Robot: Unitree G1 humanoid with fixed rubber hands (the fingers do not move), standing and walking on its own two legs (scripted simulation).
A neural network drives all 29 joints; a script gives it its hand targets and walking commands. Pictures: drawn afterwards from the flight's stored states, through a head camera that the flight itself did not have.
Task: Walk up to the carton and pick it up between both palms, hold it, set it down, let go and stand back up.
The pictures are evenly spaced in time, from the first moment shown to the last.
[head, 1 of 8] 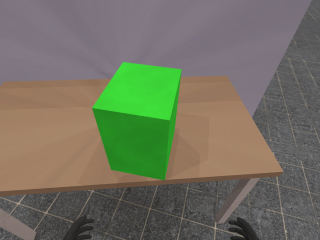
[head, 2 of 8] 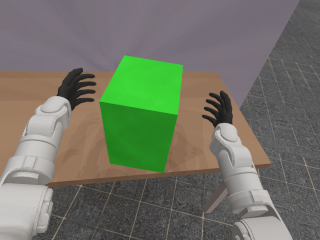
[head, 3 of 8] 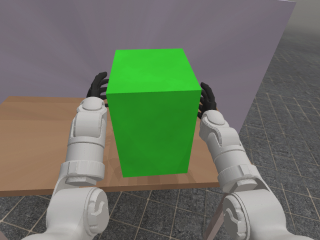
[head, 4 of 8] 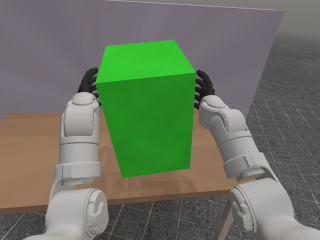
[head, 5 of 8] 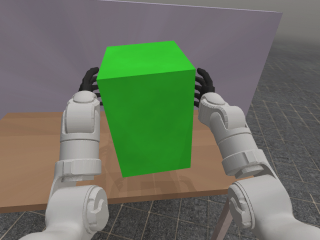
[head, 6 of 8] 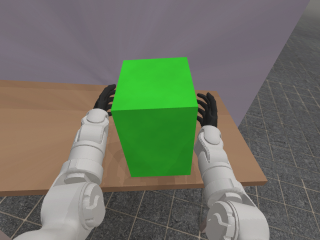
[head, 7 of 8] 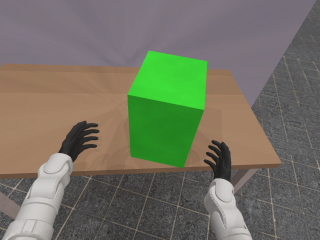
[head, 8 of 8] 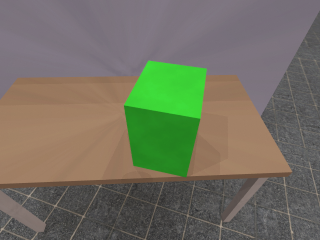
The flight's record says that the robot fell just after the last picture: no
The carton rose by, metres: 0.22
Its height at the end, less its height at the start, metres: +0.00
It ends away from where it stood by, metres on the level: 0.04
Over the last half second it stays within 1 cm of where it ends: yes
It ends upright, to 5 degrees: yes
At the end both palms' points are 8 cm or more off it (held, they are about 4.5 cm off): yes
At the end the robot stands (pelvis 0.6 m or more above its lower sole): yes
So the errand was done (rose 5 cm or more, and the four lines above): yes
